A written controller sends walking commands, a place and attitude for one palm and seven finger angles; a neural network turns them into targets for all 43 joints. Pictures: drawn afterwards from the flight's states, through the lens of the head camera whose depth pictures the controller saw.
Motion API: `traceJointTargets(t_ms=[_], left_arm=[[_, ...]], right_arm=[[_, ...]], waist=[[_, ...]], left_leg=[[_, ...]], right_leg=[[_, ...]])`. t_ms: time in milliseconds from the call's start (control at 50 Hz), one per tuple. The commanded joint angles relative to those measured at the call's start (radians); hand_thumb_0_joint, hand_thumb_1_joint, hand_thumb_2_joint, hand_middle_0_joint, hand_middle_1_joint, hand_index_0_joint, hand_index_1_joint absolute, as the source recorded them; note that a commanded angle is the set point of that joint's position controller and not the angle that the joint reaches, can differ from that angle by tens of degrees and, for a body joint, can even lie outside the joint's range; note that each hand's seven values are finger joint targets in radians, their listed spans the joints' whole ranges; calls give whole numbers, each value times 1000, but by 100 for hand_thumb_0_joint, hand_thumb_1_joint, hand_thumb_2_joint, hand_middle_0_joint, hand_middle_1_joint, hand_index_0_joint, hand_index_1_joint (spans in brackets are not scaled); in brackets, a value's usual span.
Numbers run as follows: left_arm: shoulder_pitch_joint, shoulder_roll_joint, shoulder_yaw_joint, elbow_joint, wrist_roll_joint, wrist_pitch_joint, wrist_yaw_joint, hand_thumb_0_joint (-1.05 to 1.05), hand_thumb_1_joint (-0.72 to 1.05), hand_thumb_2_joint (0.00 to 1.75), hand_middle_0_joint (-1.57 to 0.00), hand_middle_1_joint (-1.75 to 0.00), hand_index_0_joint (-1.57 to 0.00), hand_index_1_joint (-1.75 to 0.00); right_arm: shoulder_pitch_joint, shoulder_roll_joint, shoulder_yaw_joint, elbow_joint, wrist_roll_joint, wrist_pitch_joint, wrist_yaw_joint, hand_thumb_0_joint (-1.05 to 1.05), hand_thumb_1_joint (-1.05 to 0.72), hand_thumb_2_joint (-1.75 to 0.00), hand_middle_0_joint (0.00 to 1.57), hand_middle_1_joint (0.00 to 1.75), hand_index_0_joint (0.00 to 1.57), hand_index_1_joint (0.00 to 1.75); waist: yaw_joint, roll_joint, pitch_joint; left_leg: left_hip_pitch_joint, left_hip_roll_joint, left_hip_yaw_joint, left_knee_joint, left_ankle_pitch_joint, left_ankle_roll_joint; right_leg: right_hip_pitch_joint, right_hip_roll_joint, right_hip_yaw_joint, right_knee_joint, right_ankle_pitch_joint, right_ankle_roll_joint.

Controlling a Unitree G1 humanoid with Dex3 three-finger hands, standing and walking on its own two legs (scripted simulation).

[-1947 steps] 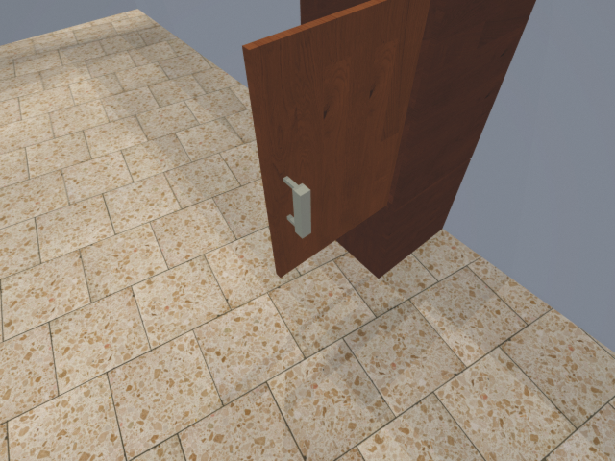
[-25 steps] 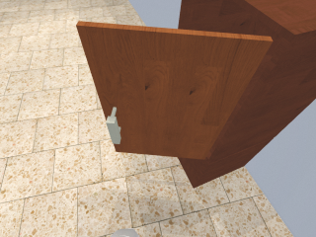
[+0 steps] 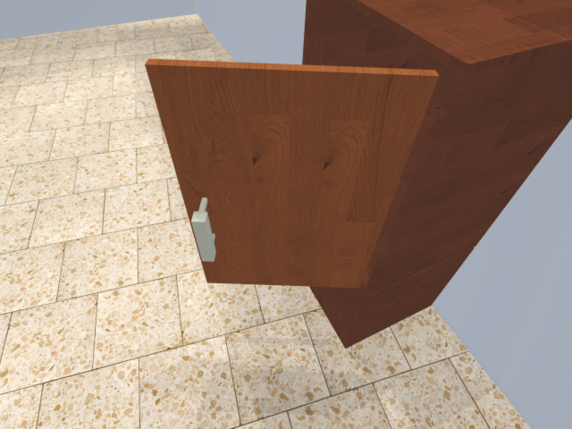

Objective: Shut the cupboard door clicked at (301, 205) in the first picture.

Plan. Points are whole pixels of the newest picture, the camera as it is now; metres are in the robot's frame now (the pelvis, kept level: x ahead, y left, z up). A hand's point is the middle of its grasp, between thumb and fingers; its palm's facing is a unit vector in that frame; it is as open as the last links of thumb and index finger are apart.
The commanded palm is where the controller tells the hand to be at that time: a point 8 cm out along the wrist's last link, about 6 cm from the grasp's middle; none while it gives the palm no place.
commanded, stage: come to a stop and stand still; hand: left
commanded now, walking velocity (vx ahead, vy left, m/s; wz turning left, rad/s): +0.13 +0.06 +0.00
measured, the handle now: (206, 229) +0.49 +0.18 -0.08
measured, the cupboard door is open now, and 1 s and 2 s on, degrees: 63 63 63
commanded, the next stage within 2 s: look again from close up in 0.18 s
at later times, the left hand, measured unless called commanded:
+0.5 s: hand out of the picture +0.00 +0.20 -0.19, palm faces +0.02 -0.99 -0.17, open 7.4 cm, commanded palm none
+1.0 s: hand out of the picture +0.13 +0.25 -0.11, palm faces +0.19 -0.94 -0.27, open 7.4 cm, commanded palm +0.12 +0.28 -0.07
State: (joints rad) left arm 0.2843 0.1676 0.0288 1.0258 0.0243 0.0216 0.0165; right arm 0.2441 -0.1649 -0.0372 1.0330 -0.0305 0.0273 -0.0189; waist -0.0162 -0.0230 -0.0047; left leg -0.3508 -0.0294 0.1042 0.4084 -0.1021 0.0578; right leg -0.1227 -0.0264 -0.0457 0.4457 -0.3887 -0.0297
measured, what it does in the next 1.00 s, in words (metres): steps on the spot: left foot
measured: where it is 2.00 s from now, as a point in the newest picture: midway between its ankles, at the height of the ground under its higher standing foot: outside the picture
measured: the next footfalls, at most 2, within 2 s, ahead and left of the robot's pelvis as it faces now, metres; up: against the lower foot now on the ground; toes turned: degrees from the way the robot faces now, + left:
left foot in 0.28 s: +0.08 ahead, +0.11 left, +0.00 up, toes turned +2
right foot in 1.10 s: +0.07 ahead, -0.07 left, +0.00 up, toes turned +3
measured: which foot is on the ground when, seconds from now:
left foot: down 0.00-0.00, up 0.02-0.26, down 0.28-1.00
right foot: down 0.00-0.94, up 0.96-1.00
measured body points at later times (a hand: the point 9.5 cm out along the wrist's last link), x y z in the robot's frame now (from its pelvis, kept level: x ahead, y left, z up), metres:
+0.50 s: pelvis +0.03 +0.04 -0.01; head +0.07 +0.05 +0.44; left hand +0.00 +0.25 -0.17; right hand +0.05 -0.19 -0.17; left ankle +0.04 +0.11 -0.74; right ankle -0.07 -0.11 -0.73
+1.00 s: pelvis +0.01 +0.04 -0.01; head +0.04 +0.04 +0.44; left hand +0.12 +0.30 -0.09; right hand +0.07 -0.20 -0.14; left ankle +0.04 +0.11 -0.74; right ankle -0.07 -0.10 -0.69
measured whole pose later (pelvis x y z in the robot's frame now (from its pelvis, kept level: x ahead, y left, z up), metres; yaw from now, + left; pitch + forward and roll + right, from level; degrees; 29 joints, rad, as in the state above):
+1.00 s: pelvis +0.01 +0.04 -0.01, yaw +2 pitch +1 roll +0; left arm 0.42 0.23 0.06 0.35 -0.07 0.02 0.11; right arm 0.30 -0.19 0.03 0.90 0.05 -0.19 -0.07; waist -0.02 -0.02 0.07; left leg -0.36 -0.03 0.10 0.61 -0.27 0.06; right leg -0.32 -0.06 -0.02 0.96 -0.37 0.01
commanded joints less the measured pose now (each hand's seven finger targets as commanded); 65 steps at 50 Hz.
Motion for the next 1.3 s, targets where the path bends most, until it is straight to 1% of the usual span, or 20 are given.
traceJointTargets(t_ms=[0,60,180,240,260,300,340,400,520,820,880,900,920,940,960,980,1040,1080,1180,1280], left_arm=[[117,151,25,-10,5,-8,13,0,90,90,-20,-30,-20,-30],[61,80,8,-12,-6,-45,14,0,90,90,-20,-30,-20,-30],[165,94,12,47,3,-58,13,0,90,90,-20,-30,-20,-30],[171,46,2,61,-4,-47,16,0,90,90,-20,-30,-20,-30],[222,59,-15,82,-5,-81,60,0,90,90,-20,-30,-20,-30],[147,91,-11,25,4,-81,40,0,90,90,-20,-30,-20,-30],[141,80,-11,35,7,-82,41,0,90,90,-20,-30,-20,-30],[187,39,-23,54,-10,-68,44,0,90,90,-20,-30,-20,-30],[146,44,-30,45,-8,-46,45,0,90,90,-20,-30,-20,-30],[64,127,-22,-1,-4,-17,30,0,90,90,-20,-30,-20,-30],[53,118,-28,-11,8,-30,60,0,90,90,-20,-30,-20,-30],[-855,796,501,-1690,-70,-294,123,0,90,90,-20,-30,-20,-30],[38,236,56,-1289,-108,-220,121,0,90,90,-22,-32,-22,-32],[79,241,110,-1293,-149,-175,168,0,90,90,-24,-34,-24,-34],[244,-64,-74,-1007,-152,-60,139,0,90,90,-25,-36,-25,-36],[-40,4,-57,-1218,-167,-100,115,0,90,90,-27,-38,-27,-38],[45,116,133,-834,-192,-241,28,0,90,90,-33,-44,-33,-44],[130,109,188,-714,-248,-394,-99,0,90,90,-36,-48,-36,-48],[118,287,314,-717,-331,-604,-442,0,90,90,-46,-58,-46,-58],[-34,351,398,-1091,-438,-618,-445,0,90,90,-55,-68,-55,-68]], right_arm=[[-37,-62,-13,-74,5,-7,10,0,-90,-90,20,30,20,30],[16,-53,-6,-21,4,-17,21,0,-90,-90,20,30,20,30],[47,-11,13,-4,13,-45,8,0,-90,-90,20,30,20,30],[184,-51,11,58,16,-70,-10,0,-90,-90,20,30,20,30],[41,-96,20,-12,19,-67,-7,0,-90,-90,20,30,20,30],[82,-20,22,-41,16,-41,6,0,-90,-90,20,30,20,30],[138,-24,29,-16,10,-59,8,0,-90,-90,20,30,20,30],[178,-114,19,-6,19,-75,-15,0,-90,-90,20,30,20,30],[78,-95,29,-30,19,-64,-18,0,-90,-90,20,30,20,30],[14,-149,18,-40,14,-50,-4,0,-90,-90,20,30,20,30],[18,-195,9,-95,21,-44,3,0,-90,-90,20,30,20,30],[122,-362,-51,-334,71,-252,-58,0,-90,-90,20,30,20,30],[54,-243,38,-323,139,-358,-105,0,-90,-90,20,30,20,30],[32,-257,21,-279,123,-358,-104,0,-90,-90,20,30,20,30],[1,-155,21,-264,109,-346,-62,0,-90,-90,20,30,20,30],[17,-208,-21,-353,84,-357,-20,0,-90,-90,20,30,20,30],[-24,-215,-30,-386,68,-393,-15,0,-90,-90,20,30,20,30],[-64,-214,-23,-448,57,-382,-7,0,-90,-90,20,30,20,30],[-132,-229,-42,-601,72,-358,11,0,-90,-90,20,30,20,30],[-137,-207,-34,-708,75,-362,-8,0,-90,-90,20,30,20,30]], waist=[[45,-181,135],[8,-129,199],[38,-91,130],[8,15,26],[45,67,110],[-15,41,160],[-21,147,78],[-3,185,-110],[26,-4,32],[25,21,20],[-10,-40,70],[-140,78,-331],[-11,471,-491],[24,450,-498],[-28,214,-257],[-49,122,-140],[-41,-27,113],[-3,-288,38],[60,-201,-136],[69,73,-316]], left_leg=[[-149,39,-62,263,-328,-67],[-156,66,-66,385,-203,-50],[-33,60,-16,198,-230,-68],[262,124,-94,40,167,-28],[129,146,-117,258,203,-22],[39,91,-69,262,-237,-33],[86,106,-94,184,20,-25],[232,219,-234,140,483,65],[112,162,-178,81,213,25],[174,157,-164,-38,-7,8],[159,177,-167,96,215,-22],[572,151,-323,227,454,-68],[717,230,-425,168,466,-142],[516,180,-380,97,378,-193],[187,161,-304,-35,164,-149],[131,135,-246,-3,-13,-89],[-200,22,-175,254,-353,-82],[-393,6,-135,452,-348,-75],[-750,-8,-88,695,-455,-67],[-689,2,-109,773,-443,-46]], right_leg=[[-136,-327,372,-408,-363,-166],[-119,-217,224,-337,-48,-125],[-8,-215,137,-136,466,-126],[-97,-86,40,77,396,-27],[-171,-95,143,-77,546,5],[-232,-171,185,-147,213,-56],[-120,-104,97,11,456,-50],[-77,-1,1,171,169,-5],[-89,-42,61,43,189,-12],[-115,-58,67,3,100,9],[-164,-51,72,26,173,20],[-300,30,-83,380,403,18],[-429,28,-43,727,40,37],[-319,9,16,853,23,19],[-392,4,5,749,16,21],[-476,-3,-6,544,-1,19],[-576,4,-40,221,-120,-3],[-652,-14,68,222,-322,0],[-595,-68,345,327,-484,11],[-587,-55,403,346,-552,25]])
